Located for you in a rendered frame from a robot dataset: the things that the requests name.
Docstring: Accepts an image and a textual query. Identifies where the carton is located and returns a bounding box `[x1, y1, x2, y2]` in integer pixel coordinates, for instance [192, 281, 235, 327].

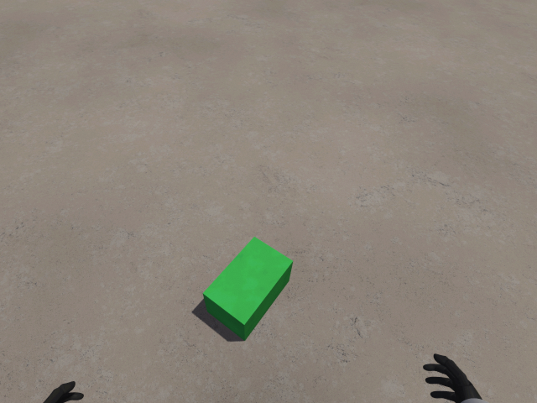
[203, 237, 293, 341]

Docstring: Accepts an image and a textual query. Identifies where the robot left hand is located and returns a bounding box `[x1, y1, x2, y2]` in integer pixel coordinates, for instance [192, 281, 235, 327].
[44, 381, 84, 403]

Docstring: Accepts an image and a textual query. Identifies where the robot right hand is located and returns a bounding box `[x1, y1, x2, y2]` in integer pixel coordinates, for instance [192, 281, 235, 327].
[423, 353, 482, 403]

